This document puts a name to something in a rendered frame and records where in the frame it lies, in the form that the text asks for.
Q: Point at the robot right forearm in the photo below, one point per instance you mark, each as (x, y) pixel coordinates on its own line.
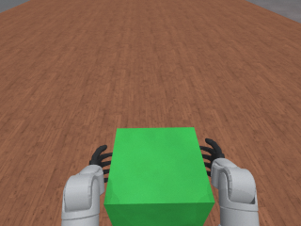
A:
(237, 194)

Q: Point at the robot left hand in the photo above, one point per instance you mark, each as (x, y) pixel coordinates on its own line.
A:
(97, 157)

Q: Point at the robot right hand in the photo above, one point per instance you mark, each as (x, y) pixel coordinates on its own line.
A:
(215, 152)

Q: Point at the carton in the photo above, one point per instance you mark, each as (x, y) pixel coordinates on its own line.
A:
(157, 177)

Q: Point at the robot left forearm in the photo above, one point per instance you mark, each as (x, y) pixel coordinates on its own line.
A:
(81, 197)

